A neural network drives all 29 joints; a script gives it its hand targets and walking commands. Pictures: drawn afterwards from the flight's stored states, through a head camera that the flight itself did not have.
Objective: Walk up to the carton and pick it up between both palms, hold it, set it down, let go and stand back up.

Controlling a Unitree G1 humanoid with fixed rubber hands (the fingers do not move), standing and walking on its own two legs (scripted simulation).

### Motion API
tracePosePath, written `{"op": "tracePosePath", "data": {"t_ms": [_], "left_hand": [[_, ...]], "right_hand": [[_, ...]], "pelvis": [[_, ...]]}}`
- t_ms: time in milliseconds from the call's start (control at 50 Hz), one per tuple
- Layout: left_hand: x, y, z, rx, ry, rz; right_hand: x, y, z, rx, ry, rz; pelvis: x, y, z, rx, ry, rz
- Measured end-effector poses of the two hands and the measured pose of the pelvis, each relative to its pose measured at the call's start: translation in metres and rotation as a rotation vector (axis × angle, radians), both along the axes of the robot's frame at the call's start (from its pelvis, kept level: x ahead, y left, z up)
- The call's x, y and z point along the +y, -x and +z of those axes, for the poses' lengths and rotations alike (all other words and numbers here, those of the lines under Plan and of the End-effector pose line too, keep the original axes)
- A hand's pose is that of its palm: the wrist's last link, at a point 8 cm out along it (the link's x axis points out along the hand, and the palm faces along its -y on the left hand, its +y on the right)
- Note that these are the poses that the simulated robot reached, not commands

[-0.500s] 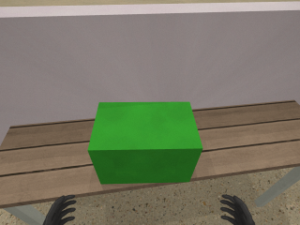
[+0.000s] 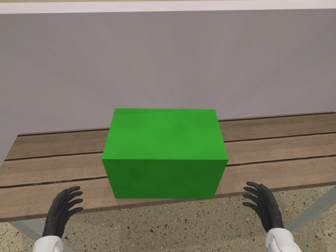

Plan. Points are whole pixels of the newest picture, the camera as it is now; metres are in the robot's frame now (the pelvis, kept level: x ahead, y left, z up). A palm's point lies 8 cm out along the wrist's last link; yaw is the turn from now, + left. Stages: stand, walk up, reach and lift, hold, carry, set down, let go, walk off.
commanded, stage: reach and lift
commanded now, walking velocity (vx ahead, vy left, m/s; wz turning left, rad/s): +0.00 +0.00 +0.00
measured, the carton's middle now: (164, 154) +0.41 +0.02 -0.01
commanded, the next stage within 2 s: none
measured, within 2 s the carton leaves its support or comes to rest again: neither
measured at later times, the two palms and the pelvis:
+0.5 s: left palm (67, 173) +0.30 +0.25 +0.05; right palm (272, 178) +0.30 -0.24 +0.04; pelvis +0.01 +0.00 +0.01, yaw -1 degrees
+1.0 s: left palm (66, 138) +0.37 +0.26 +0.10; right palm (267, 141) +0.37 -0.24 +0.09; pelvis +0.01 +0.00 +0.01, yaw +0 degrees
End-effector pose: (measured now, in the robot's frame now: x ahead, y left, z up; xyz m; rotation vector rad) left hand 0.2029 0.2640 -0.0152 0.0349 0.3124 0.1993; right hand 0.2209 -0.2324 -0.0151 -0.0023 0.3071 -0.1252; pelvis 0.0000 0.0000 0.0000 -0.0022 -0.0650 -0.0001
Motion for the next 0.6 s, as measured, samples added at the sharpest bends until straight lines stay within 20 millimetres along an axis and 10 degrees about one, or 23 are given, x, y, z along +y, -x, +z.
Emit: {"op": "tracePosePath", "data": {"t_ms": [600], "left_hand": [[-0.011,-0.111,0.071,-0.009,0.031,-0.069]], "right_hand": [[-0.012,-0.091,0.064,-0.032,0.003,0.014]], "pelvis": [[-0.002,-0.012,0.008,0.066,0.007,-0.011]]}}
